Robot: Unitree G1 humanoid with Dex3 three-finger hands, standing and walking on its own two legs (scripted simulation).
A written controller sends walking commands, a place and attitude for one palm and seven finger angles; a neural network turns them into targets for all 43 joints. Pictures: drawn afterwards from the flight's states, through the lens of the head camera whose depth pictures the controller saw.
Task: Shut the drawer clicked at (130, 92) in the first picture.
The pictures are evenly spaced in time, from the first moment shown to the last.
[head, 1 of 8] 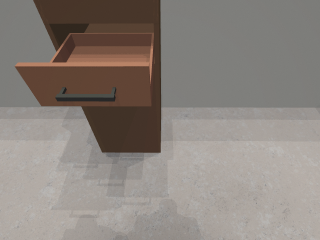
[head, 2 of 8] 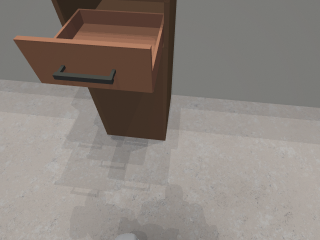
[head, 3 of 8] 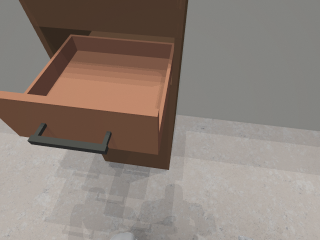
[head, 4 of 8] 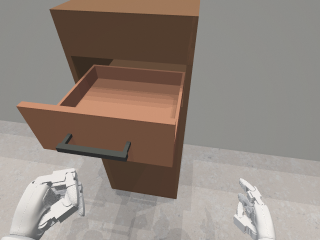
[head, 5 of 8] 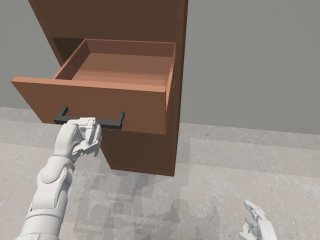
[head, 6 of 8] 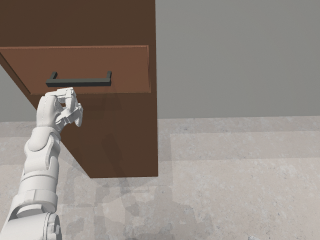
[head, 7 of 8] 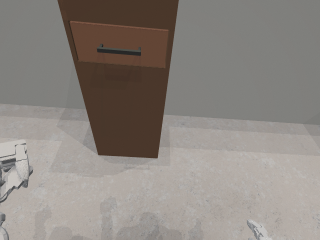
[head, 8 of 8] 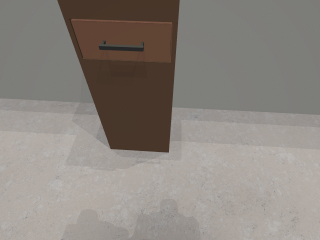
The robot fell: no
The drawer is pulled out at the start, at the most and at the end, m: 0.27 0.27 0.00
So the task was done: yes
